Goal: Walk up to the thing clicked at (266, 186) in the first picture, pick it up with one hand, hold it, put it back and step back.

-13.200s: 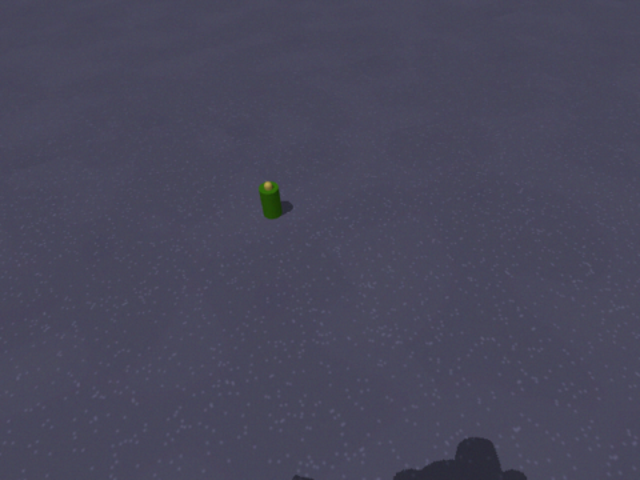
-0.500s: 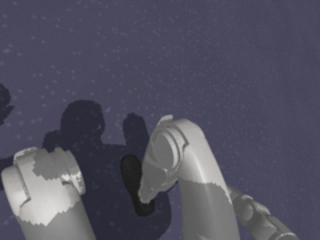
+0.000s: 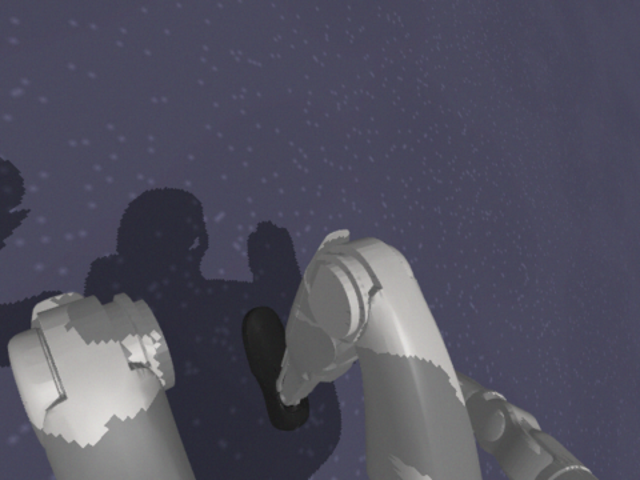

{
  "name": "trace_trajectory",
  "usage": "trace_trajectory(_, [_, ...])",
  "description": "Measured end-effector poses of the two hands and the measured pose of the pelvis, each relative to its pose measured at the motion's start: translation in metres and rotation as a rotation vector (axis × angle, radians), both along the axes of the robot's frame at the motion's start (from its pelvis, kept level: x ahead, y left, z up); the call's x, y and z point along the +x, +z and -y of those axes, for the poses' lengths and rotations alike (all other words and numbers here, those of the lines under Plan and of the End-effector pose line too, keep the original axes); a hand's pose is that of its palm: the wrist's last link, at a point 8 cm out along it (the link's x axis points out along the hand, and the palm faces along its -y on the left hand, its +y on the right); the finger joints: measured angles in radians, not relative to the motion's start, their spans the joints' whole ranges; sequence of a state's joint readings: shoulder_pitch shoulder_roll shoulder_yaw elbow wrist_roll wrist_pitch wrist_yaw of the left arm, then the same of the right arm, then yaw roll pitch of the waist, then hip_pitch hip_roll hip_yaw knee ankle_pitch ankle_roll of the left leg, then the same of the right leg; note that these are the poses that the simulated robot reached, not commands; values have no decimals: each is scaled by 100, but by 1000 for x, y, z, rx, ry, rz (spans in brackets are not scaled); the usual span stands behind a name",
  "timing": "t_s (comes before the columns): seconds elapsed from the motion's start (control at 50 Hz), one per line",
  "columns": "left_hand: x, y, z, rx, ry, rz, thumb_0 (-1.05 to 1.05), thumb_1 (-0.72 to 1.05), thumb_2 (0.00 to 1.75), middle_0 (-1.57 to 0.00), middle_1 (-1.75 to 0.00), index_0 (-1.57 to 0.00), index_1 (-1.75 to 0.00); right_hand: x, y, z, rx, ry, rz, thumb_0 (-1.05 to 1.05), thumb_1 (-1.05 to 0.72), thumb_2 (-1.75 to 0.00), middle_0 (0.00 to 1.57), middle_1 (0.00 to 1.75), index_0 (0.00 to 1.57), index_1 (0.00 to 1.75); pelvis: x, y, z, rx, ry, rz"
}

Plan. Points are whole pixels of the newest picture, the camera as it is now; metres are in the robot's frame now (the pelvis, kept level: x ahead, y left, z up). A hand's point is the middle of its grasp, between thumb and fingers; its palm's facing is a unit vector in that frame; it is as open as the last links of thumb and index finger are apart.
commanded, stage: settle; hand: left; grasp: from the side
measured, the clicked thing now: out of the picture +0.45 +0.29 -0.20
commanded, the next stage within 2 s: lift in 1.86 s
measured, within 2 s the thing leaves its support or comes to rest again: leaves its support in 0.28 s
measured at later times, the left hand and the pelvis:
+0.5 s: hand out of the picture +0.41 +0.32 -0.12, palm faces +0.40 -0.92 -0.04, open 11.5 cm; pelvis +0.01 -0.01 +0.03, yaw +3 degrees
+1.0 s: hand out of the picture +0.41 +0.31 -0.04, palm faces +0.35 -0.94 -0.06, open 11.5 cm; pelvis +0.02 -0.01 +0.06, yaw +9 degrees
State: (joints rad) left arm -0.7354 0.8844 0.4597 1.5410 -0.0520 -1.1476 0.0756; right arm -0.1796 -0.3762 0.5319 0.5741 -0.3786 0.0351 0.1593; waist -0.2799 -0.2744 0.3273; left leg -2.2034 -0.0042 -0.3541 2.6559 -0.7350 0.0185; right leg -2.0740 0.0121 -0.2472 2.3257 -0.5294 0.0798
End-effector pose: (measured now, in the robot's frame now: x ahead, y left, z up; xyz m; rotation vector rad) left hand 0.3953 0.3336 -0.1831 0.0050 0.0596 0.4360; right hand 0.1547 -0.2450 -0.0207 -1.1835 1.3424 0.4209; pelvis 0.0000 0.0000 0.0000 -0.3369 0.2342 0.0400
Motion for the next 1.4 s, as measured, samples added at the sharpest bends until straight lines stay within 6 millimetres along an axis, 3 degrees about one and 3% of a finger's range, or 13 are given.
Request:
trace_trajectory(0.16, [0, 1, 0, -5, -22, -7, -2, -44, 89, -57, -92, -61, -94, 0, 0, 2, -2, -31, -8, 0, -92, -91, 20, 30, 21, 30, 2, 2, 1, 1, 5, -12])
trace_trajectory(0.32, [-14, 13, -1, -11, -54, -33, -2, -48, 94, -58, -93, -62, -95, 4, 3, 2, 13, -84, 5, 0, -93, -91, 20, 30, 21, 30, 5, 13, 4, 13, 19, -57])
trace_trajectory(0.68, [-25, 120, -41, 47, -44, -22, -2, -52, 100, -59, -94, -63, -96, 31, -1, -3, 185, -244, 133, 0, -92, -90, 20, 30, 21, 30, 14, 44, 5, 64, 62, -213])
trace_trajectory(1.02, [-24, 156, -14, 17, -76, -66, -2, -53, 101, -60, -94, -64, -95, 38, -17, 4, 284, -392, 176, 0, -92, -90, 20, 30, 21, 30, 25, 56, 15, 134, 86, -312])
trace_trajectory(1.22, [-8, 187, -12, 26, -49, -40, -2, -55, 103, -60, -94, -64, -96, 38, -15, 12, 308, -451, 202, 0, -93, -91, 20, 30, 21, 30, 30, 67, 19, 158, 90, -347])
trace_trajectory(1.4, [-5, 199, -9, 16, -44, -56, -2, -57, 105, -60, -95, -64, -97, 36, -9, 19, 309, -483, 217, 0, -93, -91, 20, 30, 21, 30, 31, 75, 20, 172, 94, -364])
